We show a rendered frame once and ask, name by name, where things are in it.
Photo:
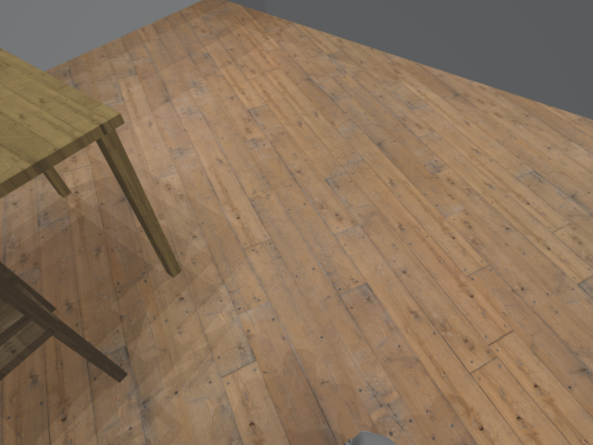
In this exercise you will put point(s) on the chair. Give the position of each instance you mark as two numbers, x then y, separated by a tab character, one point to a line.
27	321

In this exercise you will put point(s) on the table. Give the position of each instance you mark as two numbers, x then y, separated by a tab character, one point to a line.
44	121

